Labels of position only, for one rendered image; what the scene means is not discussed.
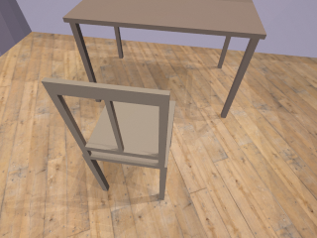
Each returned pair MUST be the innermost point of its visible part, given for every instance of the table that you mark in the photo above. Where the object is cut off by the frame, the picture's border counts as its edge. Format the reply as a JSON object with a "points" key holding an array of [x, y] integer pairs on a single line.
{"points": [[227, 18]]}

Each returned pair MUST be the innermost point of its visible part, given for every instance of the chair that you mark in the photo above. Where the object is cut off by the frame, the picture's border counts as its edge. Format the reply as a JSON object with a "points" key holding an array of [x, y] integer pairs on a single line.
{"points": [[134, 128]]}

